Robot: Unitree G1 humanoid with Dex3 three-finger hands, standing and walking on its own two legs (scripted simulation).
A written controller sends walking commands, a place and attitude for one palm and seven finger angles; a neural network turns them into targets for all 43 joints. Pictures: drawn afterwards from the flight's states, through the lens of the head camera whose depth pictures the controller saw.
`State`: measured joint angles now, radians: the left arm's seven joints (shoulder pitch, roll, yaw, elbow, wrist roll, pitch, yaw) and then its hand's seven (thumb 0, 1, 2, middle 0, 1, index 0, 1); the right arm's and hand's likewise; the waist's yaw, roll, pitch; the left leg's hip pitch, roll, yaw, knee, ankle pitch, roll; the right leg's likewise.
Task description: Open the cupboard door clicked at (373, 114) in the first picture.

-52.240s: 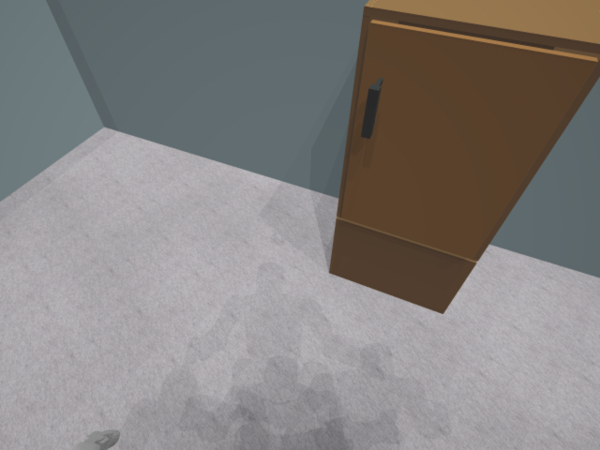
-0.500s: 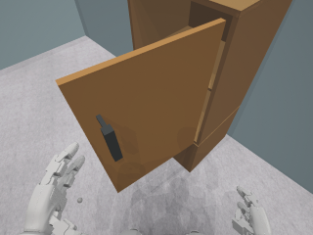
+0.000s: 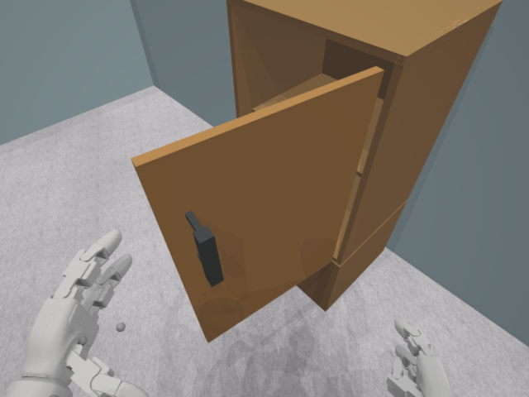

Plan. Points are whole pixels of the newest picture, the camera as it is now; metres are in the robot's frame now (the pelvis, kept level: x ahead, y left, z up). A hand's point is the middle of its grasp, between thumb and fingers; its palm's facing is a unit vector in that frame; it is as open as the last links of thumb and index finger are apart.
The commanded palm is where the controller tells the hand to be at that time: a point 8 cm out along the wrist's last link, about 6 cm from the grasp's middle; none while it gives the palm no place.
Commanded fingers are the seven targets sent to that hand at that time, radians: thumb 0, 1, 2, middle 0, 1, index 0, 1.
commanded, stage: draw the hand back to the body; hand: left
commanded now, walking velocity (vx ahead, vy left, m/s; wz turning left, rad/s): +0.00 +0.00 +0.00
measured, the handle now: (203, 248) +0.32 +0.13 +0.06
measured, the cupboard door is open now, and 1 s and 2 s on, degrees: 81 81 81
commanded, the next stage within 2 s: step back with the hand held close in 1.14 s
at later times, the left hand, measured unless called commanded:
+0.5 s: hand (61, 278) +0.21 +0.25 +0.16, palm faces +0.35 -0.85 -0.39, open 12.3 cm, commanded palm +0.16 +0.29 +0.18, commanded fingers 0.00 0.48 0.72 -0.19 -0.30 -0.19 -0.30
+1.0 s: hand (42, 253) +0.22 +0.26 +0.20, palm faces +0.42 -0.82 -0.39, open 7.6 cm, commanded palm +0.17 +0.29 +0.21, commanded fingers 0.00 0.90 0.90 -0.20 -0.30 -0.20 -0.30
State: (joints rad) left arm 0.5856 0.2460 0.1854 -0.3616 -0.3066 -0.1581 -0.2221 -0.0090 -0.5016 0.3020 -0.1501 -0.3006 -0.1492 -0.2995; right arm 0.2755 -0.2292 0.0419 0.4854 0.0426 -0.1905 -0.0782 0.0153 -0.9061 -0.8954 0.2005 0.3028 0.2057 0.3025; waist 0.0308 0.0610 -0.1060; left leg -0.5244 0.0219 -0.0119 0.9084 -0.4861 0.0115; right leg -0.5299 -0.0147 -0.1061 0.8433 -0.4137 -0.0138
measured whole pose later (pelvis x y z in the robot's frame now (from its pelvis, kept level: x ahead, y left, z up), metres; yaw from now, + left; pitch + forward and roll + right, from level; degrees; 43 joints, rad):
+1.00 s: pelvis +0.02 +0.00 +0.05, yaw -2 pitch -4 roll -1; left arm 0.47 0.32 0.33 -0.40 -0.06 -0.05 0.11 0.02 0.85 0.88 -0.21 -0.30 -0.20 -0.30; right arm 0.19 -0.23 0.02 0.63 -0.01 -0.09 -0.07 0.01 -0.91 -0.90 0.20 0.30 0.21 0.30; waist 0.07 0.07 0.03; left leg -0.04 0.02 0.04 0.41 -0.29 0.01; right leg -0.08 0.00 -0.05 0.38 -0.22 -0.01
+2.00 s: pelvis -0.08 +0.03 +0.03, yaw -3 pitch -1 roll -1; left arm 0.53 0.38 0.42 -0.54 -0.01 -0.20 0.16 0.02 0.88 0.90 -0.21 -0.30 -0.21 -0.30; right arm 0.21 -0.22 0.00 0.57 0.00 -0.07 -0.09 0.01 -0.91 -0.90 0.20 0.30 0.21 0.30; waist 0.00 0.00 0.06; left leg -0.39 -0.01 0.07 0.64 -0.25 0.06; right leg -0.41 -0.03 -0.02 0.57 -0.16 0.02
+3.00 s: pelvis -0.29 +0.04 +0.04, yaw -6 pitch +1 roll -1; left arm 0.57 0.43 0.41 -0.55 -0.06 -0.17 0.14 0.02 0.88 0.90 -0.21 -0.30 -0.21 -0.30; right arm 0.27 -0.20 0.03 0.69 -0.01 -0.10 -0.08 0.01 -0.90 -0.89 0.20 0.30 0.21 0.30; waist 0.02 -0.04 -0.07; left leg -0.39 0.01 0.02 0.67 -0.27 0.00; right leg -0.09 0.02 -0.02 0.46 -0.39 -0.02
